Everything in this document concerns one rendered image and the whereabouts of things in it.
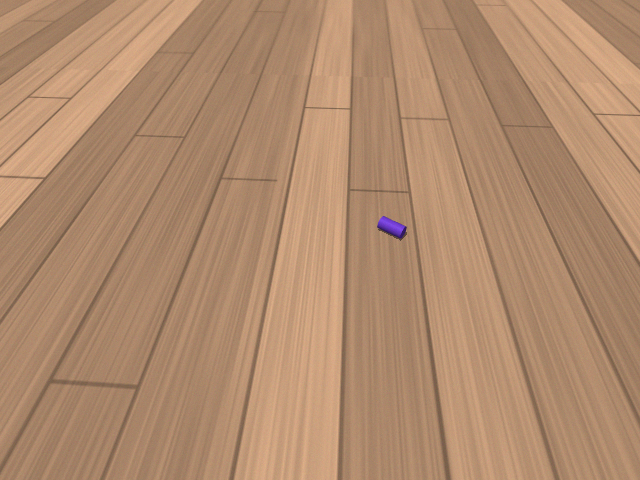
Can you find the can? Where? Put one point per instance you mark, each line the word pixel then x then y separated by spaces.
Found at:
pixel 391 227

